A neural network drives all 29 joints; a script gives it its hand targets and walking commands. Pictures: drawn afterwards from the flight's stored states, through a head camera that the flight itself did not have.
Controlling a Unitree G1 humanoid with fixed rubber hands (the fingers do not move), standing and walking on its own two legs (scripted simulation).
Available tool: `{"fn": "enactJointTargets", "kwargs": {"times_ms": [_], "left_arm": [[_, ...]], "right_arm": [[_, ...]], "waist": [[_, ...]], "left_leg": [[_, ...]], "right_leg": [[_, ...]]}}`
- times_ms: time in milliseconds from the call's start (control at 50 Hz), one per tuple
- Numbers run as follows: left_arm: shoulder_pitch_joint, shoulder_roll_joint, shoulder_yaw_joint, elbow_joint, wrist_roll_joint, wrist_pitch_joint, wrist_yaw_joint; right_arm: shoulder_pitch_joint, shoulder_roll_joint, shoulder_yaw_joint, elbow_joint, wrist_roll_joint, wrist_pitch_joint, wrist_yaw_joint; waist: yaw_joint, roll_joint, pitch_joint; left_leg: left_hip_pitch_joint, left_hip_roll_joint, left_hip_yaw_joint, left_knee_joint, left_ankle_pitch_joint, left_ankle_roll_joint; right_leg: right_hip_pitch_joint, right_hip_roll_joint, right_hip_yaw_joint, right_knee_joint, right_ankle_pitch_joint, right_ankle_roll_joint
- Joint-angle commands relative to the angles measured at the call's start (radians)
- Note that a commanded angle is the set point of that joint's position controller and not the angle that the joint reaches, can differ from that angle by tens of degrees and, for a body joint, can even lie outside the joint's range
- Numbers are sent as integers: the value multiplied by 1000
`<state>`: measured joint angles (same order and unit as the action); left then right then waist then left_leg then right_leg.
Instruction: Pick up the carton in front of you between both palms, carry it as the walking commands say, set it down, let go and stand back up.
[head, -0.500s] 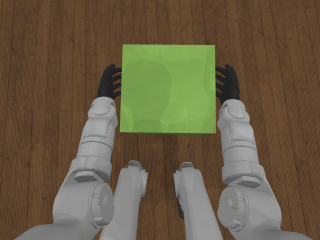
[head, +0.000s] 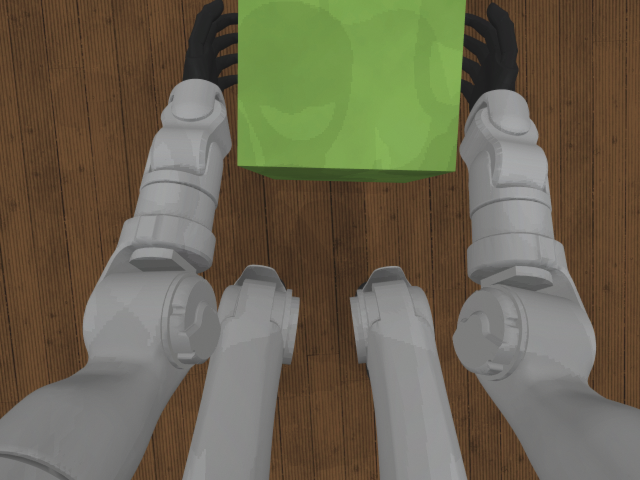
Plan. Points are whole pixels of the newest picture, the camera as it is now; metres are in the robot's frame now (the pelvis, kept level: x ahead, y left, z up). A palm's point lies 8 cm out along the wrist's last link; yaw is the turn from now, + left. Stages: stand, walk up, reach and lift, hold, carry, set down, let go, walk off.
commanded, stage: set down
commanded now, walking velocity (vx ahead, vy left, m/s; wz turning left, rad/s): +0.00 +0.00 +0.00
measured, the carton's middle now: (344, 96) +0.53 -0.02 -0.21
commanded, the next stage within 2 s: none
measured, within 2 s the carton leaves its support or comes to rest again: rests again in 0.64 s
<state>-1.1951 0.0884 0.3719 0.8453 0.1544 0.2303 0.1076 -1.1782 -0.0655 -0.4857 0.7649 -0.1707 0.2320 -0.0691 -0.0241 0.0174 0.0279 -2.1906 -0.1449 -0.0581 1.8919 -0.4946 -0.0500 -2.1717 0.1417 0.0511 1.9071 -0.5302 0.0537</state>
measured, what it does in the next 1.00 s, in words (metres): lowers itself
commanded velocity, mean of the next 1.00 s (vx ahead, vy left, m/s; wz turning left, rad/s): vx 0.00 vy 0.00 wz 0.00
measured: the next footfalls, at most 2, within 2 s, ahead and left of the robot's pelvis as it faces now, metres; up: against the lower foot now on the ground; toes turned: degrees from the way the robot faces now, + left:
none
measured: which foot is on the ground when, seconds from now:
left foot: down 0.00-1.00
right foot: down 0.00-1.00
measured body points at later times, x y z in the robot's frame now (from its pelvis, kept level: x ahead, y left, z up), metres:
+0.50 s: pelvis +0.01 +0.00 -0.07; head +0.36 -0.01 +0.22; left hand +0.55 +0.13 -0.23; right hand +0.54 -0.17 -0.22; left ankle +0.12 +0.11 -0.41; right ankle +0.11 -0.12 -0.41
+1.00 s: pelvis +0.00 +0.00 -0.08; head +0.35 -0.01 +0.20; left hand +0.54 +0.13 -0.25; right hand +0.53 -0.18 -0.24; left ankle +0.12 +0.11 -0.41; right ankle +0.11 -0.11 -0.41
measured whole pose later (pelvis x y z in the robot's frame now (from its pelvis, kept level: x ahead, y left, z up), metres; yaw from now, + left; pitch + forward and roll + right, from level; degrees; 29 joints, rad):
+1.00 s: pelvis +0.00 +0.00 -0.08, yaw +0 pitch +34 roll +0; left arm -1.38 0.21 0.30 1.09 0.08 0.16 0.06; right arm -1.34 -0.19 -0.41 1.01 -0.10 0.16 -0.06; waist -0.02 0.01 0.33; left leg -2.23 -0.11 -0.02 2.20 -0.57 -0.04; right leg -2.22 0.12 0.01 2.22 -0.60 0.03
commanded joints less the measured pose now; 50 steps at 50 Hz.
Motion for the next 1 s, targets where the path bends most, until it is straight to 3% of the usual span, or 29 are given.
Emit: {"fn": "enactJointTargets", "kwargs": {"times_ms": [0, 20, 40, 60, 100, 120, 140, 160, 180, 200, 220, 240, 260, 320, 380, 400, 440, 460, 480, 500, 520, 640, 680, 720, 740, 780, 840, 880, 980], "left_arm": [[-659, -815, -425, -70, -118, -50, -188], [-689, -814, -445, -78, -138, -52, -188], [-677, -808, -439, -60, -141, -52, -191], [-706, -821, -470, -78, -163, -55, -193], [-727, -790, -472, -75, -176, -57, -195], [-749, -793, -496, -84, -196, -59, -196], [-728, -799, -479, -49, -192, -56, -198], [-749, -787, -489, -59, -209, -62, -201], [-766, -786, -511, -69, -222, -64, -205], [-771, -779, -507, -80, -227, -66, -206], [-782, -793, -516, -88, -242, -70, -207], [-798, -787, -517, -109, -249, -78, -209], [-773, -827, -522, -89, -257, -80, -210], [-771, -835, -561, -134, -287, -96, -201], [-681, -835, -532, -27, -262, -88, -204], [-659, -815, -494, 4, -233, -87, -210], [-642, -800, -457, 21, -211, -86, -222], [-639, -794, -445, 38, -197, -82, -226], [-652, -771, -431, 23, -196, -89, -226], [-665, -790, -429, 25, -198, -89, -229], [-649, -760, -411, 40, -183, -91, -230], [-763, -726, -446, -5, -221, -117, -215], [-748, -678, -431, 26, -201, -117, -212], [-751, -667, -409, 50, -195, -117, -217], [-719, -671, -392, 86, -182, -110, -221], [-735, -652, -372, 88, -182, -113, -228], [-731, -624, -342, 115, -158, -110, -237], [-680, -604, -307, 160, -137, -104, -239], [-643, -571, -266, 198, -96, -93, -254]], "right_arm": [[-601, 850, 477, 10, 119, -15, 203], [-604, 850, 486, 17, 128, -16, 203], [-633, 847, 503, 4, 143, -21, 203], [-629, 832, 508, 4, 155, -24, 202], [-671, 822, 533, -7, 180, -26, 204], [-657, 823, 531, 15, 185, -24, 203], [-696, 808, 543, -5, 196, -31, 203], [-670, 815, 539, 28, 187, -26, 203], [-675, 818, 550, 17, 208, -32, 205], [-720, 798, 567, -21, 223, -38, 205], [-718, 808, 572, -18, 220, -39, 203], [-717, 841, 584, -14, 239, -39, 206], [-723, 824, 593, -29, 250, -48, 205], [-703, 861, 632, -47, 284, -59, 198], [-662, 836, 602, 1, 264, -62, 197], [-590, 855, 578, 77, 237, -51, 204], [-613, 816, 532, 72, 211, -54, 209], [-581, 830, 506, 110, 197, -51, 215], [-611, 829, 515, 93, 197, -54, 219], [-620, 811, 496, 101, 181, -56, 219], [-619, 819, 495, 104, 187, -57, 223], [-698, 725, 476, 89, 195, -86, 214], [-669, 733, 466, 143, 186, -83, 216], [-690, 714, 456, 157, 178, -81, 218], [-696, 705, 448, 159, 175, -83, 220], [-673, 703, 428, 198, 158, -80, 224], [-662, 680, 389, 218, 139, -78, 230], [-665, 660, 385, 217, 138, -81, 234], [-645, 609, 341, 243, 109, -73, 239]], "waist": [[-10, -14, -1129], [-21, 0, -1137], [-6, -10, -1121], [-25, 9, -1137], [-5, -8, -1124], [-22, 7, -1149], [-6, 2, -1111], [-31, -27, -1090], [-22, 7, -1116], [-2, 0, -1131], [-29, -20, -1109], [-5, -11, -1090], [-21, -7, -1079], [-10, -13, -1177], [-8, -2, -1063], [3, -12, -942], [-12, -24, -898], [-9, 11, -850], [4, -17, -856], [-25, -23, -839], [-1, -22, -825], [-30, 4, -805], [-12, 5, -729], [-16, -28, -713], [-3, -10, -674], [-16, -40, -653], [-11, -26, -588], [13, -15, -564], [4, -24, -477]], "left_leg": [[593, -23, 117, -68, 236, 17], [599, -22, 120, -53, 232, 15], [567, -21, 124, -36, 237, 17], [584, -18, 125, -22, 242, 14], [579, -11, 120, 7, 250, 20], [588, -10, 126, 24, 247, 16], [569, -11, 127, 33, 248, 20], [537, -10, 121, 49, 235, 23], [563, -6, 125, 62, 255, 20], [548, -5, 124, 71, 250, 24], [533, -6, 116, 82, 264, 31], [538, -8, 123, 89, 289, 34], [528, -8, 122, 98, 313, 31], [580, -11, 122, 132, 414, 29], [547, -16, 114, 137, 382, 31], [482, -18, 114, 127, 330, 35], [445, -14, 100, 124, 285, 41], [427, -16, 108, 118, 259, 40], [413, -15, 105, 128, 262, 46], [390, -16, 100, 131, 257, 46], [407, -14, 98, 126, 255, 51], [412, -7, 79, 140, 241, 52], [390, -5, 86, 145, 218, 52], [383, -4, 77, 150, 181, 58], [370, -3, 83, 151, 177, 58], [334, -2, 82, 154, 144, 59], [314, 4, 70, 144, 120, 67], [324, 3, 74, 149, 119, 70], [270, 10, 66, 141, 84, 73]], "right_leg": [[550, 14, -115, -96, 279, 0], [550, 13, -116, -80, 279, -2], [554, 12, -111, -70, 287, -3], [557, 10, -115, -55, 295, -4], [548, 4, -113, -20, 297, -4], [569, 3, -113, -7, 302, -5], [542, 2, -111, -1, 293, -7], [547, 0, -114, 12, 292, -8], [549, 0, -111, 30, 311, -9], [547, -3, -105, 43, 303, -10], [534, -2, -108, 47, 321, -13], [523, 2, -103, 56, 342, -17], [531, 3, -105, 64, 370, -17], [603, 4, -98, 101, 480, -16], [530, 7, -97, 104, 429, -16], [471, 7, -90, 87, 380, -19], [431, 6, -98, 91, 338, -20], [395, 9, -96, 86, 309, -27], [397, 6, -93, 94, 308, -28], [391, 6, -96, 93, 313, -28], [375, 7, -95, 98, 302, -27], [360, 0, -91, 122, 285, -40], [326, -2, -81, 116, 253, -42], [321, -4, -86, 123, 211, -42], [309, -4, -78, 118, 202, -44], [330, -5, -76, 116, 190, -47], [297, -3, -73, 123, 169, -50], [269, -5, -72, 120, 147, -47], [247, -2, -68, 112, 124, -54]]}}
